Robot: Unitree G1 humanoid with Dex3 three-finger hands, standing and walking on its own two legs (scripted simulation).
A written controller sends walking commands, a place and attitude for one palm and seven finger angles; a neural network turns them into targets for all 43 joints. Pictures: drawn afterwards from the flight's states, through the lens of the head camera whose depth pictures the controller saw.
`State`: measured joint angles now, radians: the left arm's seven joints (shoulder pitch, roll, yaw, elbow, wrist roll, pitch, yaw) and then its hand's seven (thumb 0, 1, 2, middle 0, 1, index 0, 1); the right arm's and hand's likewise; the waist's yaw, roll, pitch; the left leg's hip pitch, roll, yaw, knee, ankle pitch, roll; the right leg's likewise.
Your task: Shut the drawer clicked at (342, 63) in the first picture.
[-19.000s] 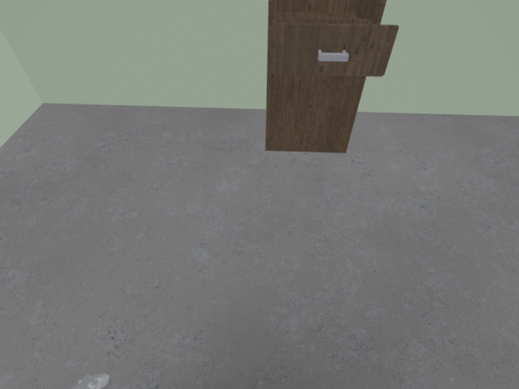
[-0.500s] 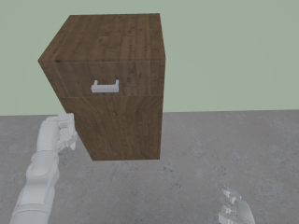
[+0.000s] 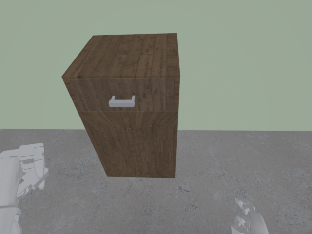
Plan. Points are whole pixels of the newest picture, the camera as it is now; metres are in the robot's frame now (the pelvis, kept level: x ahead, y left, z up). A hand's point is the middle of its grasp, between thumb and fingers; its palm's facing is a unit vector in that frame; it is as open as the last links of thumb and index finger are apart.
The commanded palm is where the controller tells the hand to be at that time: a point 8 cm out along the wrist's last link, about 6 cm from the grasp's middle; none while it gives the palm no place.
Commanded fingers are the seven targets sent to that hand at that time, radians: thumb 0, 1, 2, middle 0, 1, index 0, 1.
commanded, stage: draw the hand back to the body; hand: left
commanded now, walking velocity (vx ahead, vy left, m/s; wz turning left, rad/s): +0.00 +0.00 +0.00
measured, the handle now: (122, 100) +0.64 +0.23 -0.04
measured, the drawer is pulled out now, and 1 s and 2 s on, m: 0.00 0.00 0.00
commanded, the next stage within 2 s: step back with the hand held close in 0.18 s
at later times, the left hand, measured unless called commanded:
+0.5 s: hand (50, 164) +0.20 +0.24 +0.16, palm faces +0.33 -0.81 -0.48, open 3.2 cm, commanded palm +0.14 +0.28 +0.17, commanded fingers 0.00 0.90 0.90 -1.40 -1.60 -1.40 -1.60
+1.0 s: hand (5, 214) +0.11 +0.27 +0.15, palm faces +0.34 -0.79 -0.51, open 3.2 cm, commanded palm +0.05 +0.31 +0.17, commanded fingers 0.00 0.90 0.90 -1.40 -1.60 -1.40 -1.60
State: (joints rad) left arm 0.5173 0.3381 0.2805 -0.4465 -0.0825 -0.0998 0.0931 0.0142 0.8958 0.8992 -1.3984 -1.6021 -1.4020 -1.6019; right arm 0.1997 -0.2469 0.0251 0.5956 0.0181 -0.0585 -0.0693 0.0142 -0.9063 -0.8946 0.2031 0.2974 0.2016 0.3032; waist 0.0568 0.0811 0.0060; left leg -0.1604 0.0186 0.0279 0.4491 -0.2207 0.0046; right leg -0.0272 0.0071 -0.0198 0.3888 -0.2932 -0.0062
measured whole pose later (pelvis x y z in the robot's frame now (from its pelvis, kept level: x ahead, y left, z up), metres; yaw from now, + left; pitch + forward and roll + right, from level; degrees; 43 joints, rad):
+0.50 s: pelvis +0.00 +0.00 +0.00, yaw +0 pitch -1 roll -1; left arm 0.56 0.36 0.35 -0.48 -0.06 -0.17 0.08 0.01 0.89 0.90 -1.40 -1.60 -1.40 -1.60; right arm 0.15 -0.24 0.00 0.56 0.00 0.00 -0.06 0.01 -0.91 -0.89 0.20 0.30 0.20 0.30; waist 0.01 0.06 0.03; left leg -0.22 0.02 0.03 0.45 -0.22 0.01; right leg -0.09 0.01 -0.01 0.38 -0.28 0.00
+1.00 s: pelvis -0.08 +0.03 -0.01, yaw +1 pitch +0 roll -2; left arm 0.64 0.39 0.37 -0.56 -0.04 -0.23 0.12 0.01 0.89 0.90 -1.40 -1.60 -1.40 -1.60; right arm 0.17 -0.21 0.00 0.52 0.01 -0.02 -0.07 0.01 -0.91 -0.89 0.20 0.30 0.20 0.30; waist 0.00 0.05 0.05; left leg -0.39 0.00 0.02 0.50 -0.12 0.05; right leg -0.27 0.00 -0.02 0.48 -0.21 0.03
